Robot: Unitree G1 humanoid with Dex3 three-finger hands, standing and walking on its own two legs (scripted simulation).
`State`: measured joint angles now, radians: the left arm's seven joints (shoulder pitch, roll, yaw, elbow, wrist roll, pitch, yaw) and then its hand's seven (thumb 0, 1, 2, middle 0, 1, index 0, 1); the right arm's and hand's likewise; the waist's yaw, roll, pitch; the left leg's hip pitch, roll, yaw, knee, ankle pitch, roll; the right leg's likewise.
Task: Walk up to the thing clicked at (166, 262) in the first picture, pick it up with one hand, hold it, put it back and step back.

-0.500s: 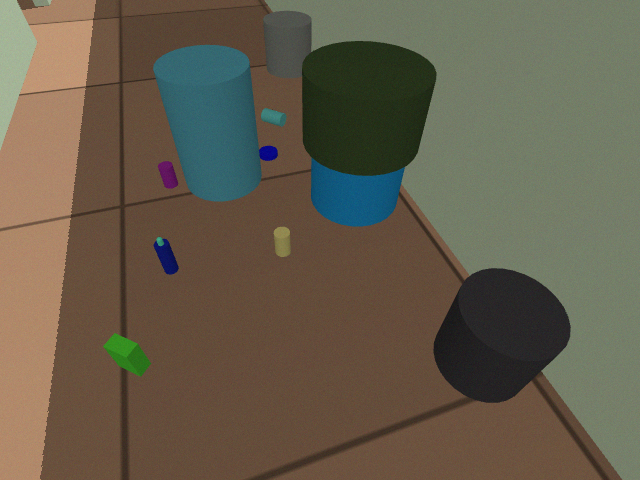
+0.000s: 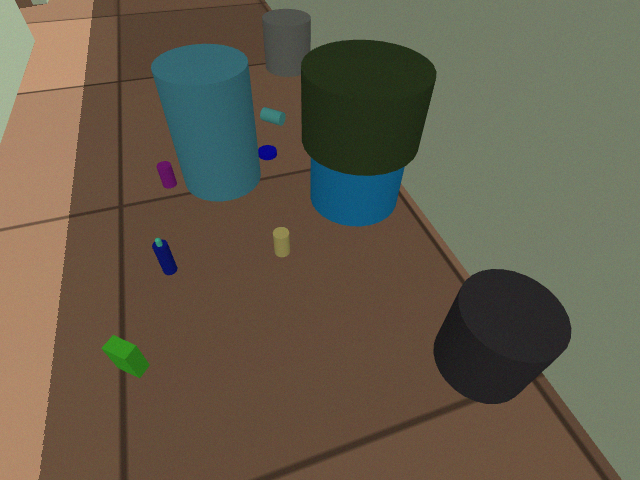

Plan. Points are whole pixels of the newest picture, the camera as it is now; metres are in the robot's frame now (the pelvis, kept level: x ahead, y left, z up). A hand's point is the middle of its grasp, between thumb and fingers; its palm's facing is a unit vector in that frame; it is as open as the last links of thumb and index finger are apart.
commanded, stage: stand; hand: left
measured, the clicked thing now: (164, 254) +1.04 +0.55 -0.69
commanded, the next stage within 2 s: walk up in 0.62 s
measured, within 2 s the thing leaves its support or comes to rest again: neither
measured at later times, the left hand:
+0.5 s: hand out of the picture +0.08 +0.25 -0.16, palm faces -0.04 -0.94 -0.34, open 7.4 cm
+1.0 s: hand out of the picture +0.08 +0.39 -0.18, palm faces +0.13 -0.91 -0.40, open 7.4 cm
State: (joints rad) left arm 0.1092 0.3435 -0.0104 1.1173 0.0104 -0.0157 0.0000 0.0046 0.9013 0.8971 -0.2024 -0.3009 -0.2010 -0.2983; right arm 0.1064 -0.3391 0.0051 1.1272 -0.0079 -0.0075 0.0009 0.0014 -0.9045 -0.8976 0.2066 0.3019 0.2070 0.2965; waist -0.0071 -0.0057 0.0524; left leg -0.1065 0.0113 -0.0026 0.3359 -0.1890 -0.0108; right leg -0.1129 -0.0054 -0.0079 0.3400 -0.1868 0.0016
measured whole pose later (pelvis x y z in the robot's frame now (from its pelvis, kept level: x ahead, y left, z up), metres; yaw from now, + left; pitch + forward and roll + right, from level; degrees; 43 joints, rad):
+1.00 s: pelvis +0.08 +0.08 -0.03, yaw +9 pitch -3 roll +0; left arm 0.28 0.48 0.10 0.97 0.04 -0.03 -0.04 0.01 0.90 0.90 -0.20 -0.30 -0.20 -0.30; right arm 0.25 -0.44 -0.11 0.94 -0.04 -0.03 0.09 0.00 -0.91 -0.90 0.20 0.30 0.21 0.30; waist 0.01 -0.06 0.06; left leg -0.39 0.07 0.07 0.71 -0.26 0.00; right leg -0.12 -0.16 -0.08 0.77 -0.51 -0.03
